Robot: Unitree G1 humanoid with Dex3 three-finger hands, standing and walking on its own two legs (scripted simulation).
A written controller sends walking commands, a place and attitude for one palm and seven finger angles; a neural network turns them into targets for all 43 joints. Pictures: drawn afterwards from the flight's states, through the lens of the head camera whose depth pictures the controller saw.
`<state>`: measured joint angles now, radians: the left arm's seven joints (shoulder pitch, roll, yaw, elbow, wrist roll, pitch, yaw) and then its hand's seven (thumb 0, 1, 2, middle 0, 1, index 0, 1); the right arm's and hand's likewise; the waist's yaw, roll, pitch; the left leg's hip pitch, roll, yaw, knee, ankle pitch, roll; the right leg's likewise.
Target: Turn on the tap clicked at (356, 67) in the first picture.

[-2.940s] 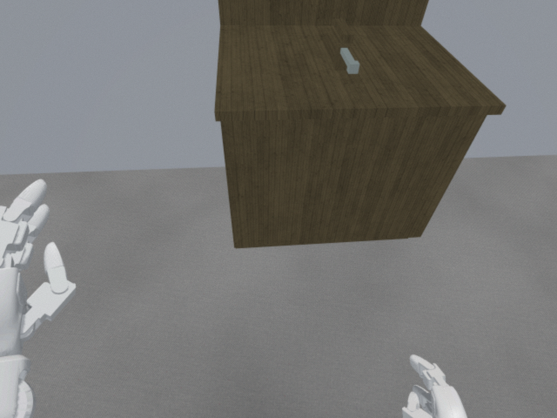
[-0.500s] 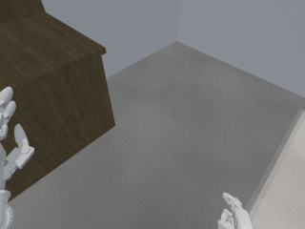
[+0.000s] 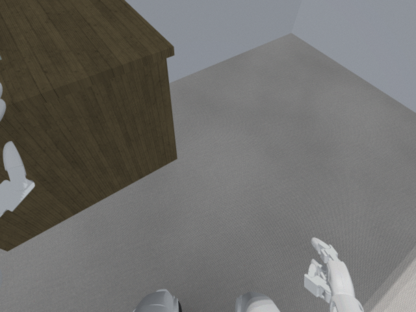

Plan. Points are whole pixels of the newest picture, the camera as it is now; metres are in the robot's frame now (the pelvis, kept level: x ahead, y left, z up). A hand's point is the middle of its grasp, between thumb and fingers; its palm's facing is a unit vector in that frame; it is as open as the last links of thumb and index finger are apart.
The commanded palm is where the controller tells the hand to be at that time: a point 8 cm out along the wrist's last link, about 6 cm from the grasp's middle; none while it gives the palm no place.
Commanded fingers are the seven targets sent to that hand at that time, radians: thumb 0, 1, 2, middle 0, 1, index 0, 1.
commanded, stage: turn to face it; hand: left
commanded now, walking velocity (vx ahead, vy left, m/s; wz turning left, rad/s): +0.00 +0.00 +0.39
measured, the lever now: out of the picture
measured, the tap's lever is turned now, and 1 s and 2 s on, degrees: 0 0 0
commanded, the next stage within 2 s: take the last steps up to it in 0.34 s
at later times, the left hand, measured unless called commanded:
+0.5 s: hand (43, 213) +0.21 +0.20 +0.19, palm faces +0.55 -0.73 -0.40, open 7.4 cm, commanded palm +0.14 +0.24 +0.20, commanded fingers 0.00 0.90 0.90 -0.20 -0.30 -0.20 -0.30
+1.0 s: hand (6, 250) +0.17 +0.22 +0.19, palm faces +0.65 -0.64 -0.41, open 7.4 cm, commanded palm +0.10 +0.24 +0.20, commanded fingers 0.00 0.90 0.90 -0.20 -0.30 -0.20 -0.30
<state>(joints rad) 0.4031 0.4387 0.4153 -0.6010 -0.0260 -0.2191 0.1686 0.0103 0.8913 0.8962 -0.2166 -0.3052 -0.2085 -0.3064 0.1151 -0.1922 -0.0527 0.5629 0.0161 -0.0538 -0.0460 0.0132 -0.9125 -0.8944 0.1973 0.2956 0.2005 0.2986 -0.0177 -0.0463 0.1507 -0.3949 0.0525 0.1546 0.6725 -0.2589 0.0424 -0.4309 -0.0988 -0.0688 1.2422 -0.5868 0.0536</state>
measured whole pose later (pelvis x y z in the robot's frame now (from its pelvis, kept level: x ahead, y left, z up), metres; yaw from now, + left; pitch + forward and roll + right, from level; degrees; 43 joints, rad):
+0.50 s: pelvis +0.04 -0.07 +0.02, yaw +12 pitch -1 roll +2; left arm 0.48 0.35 0.34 -0.56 -0.03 -0.17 0.17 0.01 0.89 0.90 -0.22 -0.31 -0.21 -0.31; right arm 0.17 -0.24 -0.02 0.57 -0.01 -0.05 -0.08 0.01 -0.91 -0.89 0.20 0.30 0.20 0.30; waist -0.01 -0.03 0.06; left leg -0.34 0.03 0.10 0.81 -0.46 -0.03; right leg -0.29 -0.12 -0.22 0.57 -0.27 -0.03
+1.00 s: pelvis +0.03 -0.07 +0.01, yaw +17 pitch -1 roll +0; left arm 0.41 0.35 0.32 -0.42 -0.01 -0.20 0.14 0.01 0.89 0.90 -0.21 -0.30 -0.21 -0.31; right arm 0.25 -0.17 0.02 0.68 -0.01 -0.09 -0.05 0.01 -0.90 -0.89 0.21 0.30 0.21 0.30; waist 0.02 0.05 0.00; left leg -0.37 0.01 0.03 0.86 -0.44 0.01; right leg -0.27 -0.05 -0.14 0.58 -0.27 -0.02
